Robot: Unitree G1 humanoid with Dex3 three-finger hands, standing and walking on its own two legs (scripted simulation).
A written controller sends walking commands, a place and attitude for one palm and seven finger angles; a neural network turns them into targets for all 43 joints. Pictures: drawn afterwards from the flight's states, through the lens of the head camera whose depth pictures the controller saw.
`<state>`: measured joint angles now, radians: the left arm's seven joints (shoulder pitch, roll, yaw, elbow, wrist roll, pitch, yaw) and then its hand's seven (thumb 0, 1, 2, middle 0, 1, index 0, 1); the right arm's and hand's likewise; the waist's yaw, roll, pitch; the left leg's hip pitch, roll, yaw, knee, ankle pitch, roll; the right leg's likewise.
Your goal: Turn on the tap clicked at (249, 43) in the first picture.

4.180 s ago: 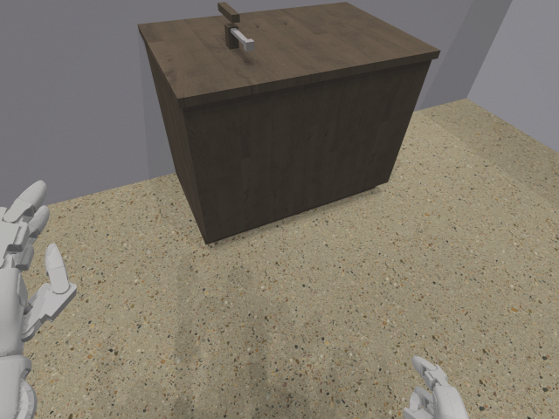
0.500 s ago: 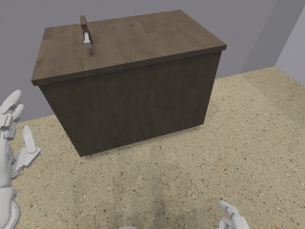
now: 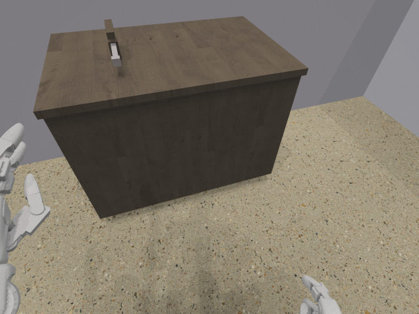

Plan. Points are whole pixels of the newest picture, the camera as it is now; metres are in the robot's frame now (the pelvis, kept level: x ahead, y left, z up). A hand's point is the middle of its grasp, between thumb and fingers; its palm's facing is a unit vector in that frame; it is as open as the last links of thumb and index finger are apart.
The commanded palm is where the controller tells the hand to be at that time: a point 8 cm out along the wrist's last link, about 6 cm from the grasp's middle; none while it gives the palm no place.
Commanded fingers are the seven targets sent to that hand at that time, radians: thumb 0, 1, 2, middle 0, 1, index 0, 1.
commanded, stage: take the last steps up to it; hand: left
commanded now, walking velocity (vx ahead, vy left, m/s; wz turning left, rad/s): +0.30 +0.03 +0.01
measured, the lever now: (116, 61) +0.87 +0.37 +0.06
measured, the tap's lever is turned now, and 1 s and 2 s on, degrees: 0 0 0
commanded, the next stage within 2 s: none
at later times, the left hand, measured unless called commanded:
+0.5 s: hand (62, 160) +0.30 +0.26 +0.18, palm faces +0.45 -0.82 -0.36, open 7.4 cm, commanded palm +0.25 +0.29 +0.18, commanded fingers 0.00 0.90 0.90 -0.20 -0.30 -0.20 -0.30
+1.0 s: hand (107, 122) +0.41 +0.22 +0.17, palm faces +0.40 -0.81 -0.43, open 7.4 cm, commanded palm +0.35 +0.27 +0.18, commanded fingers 0.00 0.90 0.90 -0.20 -0.30 -0.20 -0.30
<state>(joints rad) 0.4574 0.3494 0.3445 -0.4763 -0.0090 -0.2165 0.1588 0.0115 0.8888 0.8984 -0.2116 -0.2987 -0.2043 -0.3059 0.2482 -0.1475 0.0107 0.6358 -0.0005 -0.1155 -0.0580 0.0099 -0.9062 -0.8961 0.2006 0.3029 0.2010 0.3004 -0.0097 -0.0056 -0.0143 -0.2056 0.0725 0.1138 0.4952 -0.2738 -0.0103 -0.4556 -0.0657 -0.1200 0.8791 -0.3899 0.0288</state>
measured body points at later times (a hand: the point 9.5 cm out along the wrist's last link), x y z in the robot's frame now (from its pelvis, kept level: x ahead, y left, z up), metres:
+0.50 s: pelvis +0.09 +0.01 -0.01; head +0.10 +0.03 +0.44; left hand +0.27 +0.30 +0.20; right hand +0.26 -0.25 -0.08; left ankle +0.13 +0.13 -0.74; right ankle +0.06 -0.10 -0.73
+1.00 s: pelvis +0.20 -0.01 +0.00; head +0.23 -0.02 +0.45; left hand +0.38 +0.26 +0.19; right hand +0.35 -0.26 -0.10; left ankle +0.21 +0.12 -0.69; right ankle +0.21 -0.11 -0.74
